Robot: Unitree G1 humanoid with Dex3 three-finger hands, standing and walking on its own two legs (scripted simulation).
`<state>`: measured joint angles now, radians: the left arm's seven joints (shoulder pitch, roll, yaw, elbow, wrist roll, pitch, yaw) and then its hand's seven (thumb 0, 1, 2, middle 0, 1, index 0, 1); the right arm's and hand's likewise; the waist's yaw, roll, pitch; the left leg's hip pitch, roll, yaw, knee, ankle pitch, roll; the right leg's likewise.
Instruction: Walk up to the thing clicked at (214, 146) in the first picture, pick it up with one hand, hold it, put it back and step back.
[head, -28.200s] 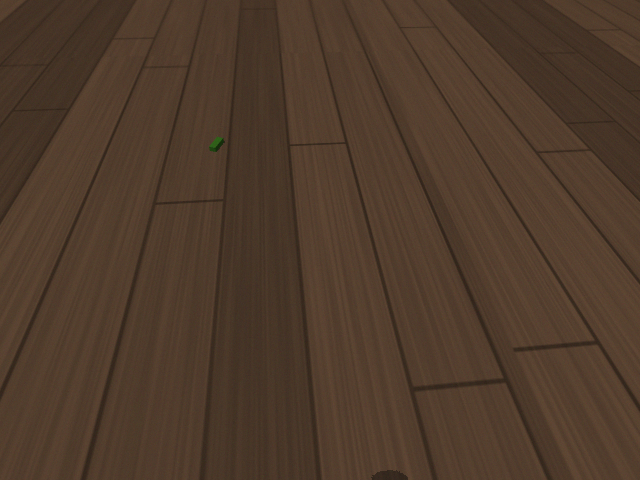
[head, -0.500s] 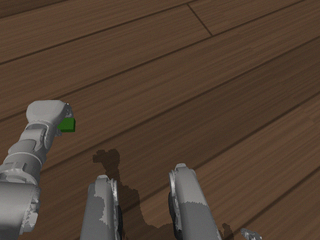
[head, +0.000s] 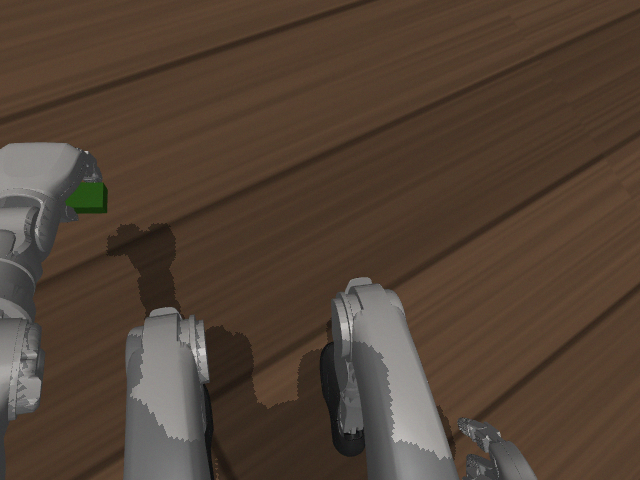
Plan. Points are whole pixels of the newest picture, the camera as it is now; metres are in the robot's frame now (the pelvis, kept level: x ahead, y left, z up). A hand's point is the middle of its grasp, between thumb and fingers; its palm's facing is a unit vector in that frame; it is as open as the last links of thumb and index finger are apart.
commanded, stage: crouch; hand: left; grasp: from above
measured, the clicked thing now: (65, 198) +0.48 +0.27 -0.19
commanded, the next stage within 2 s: lower in 0.72 s
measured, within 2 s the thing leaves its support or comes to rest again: neither
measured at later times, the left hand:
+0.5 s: hand (69, 205) +0.48 +0.27 -0.21, palm faces -0.46 +0.00 -0.89, open 6.6 cm
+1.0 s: hand (74, 210) +0.48 +0.28 -0.25, palm faces -0.49 -0.02 -0.87, open 6.5 cm
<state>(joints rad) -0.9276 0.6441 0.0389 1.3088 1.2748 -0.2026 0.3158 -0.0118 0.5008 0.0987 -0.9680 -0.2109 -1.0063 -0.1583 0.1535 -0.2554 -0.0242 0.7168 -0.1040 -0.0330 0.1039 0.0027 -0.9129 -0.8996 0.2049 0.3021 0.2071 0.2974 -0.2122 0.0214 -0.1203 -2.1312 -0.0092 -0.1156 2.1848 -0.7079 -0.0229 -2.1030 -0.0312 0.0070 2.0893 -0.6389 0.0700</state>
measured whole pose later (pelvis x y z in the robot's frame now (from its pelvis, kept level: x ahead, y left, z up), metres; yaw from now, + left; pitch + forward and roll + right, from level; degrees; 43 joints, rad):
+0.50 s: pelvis -0.01 +0.00 -0.06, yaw -2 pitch +35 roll -8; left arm -1.03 0.76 0.06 1.47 1.33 -0.27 0.34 -0.01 0.52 0.05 -0.97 -0.21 -1.01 -0.16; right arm 0.17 -0.26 0.05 0.73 -0.13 -0.02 0.13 0.00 -0.92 -0.90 0.21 0.30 0.21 0.30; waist -0.27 0.00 -0.06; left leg -2.28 -0.02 -0.14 2.37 -0.70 -0.02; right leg -2.23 -0.01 0.00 2.25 -0.63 0.07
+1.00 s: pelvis -0.01 +0.01 -0.08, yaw -3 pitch +34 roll -10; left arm -1.07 0.83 0.06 1.55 1.35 -0.28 0.36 -0.01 0.53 0.00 -1.02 -0.13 -1.06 -0.09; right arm 0.17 -0.28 0.10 0.70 -0.15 -0.03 0.15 0.00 -0.92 -0.90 0.21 0.30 0.21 0.30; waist -0.30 -0.01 -0.02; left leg -2.33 -0.03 -0.16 2.44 -0.71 -0.01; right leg -2.27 -0.01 -0.01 2.30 -0.63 0.07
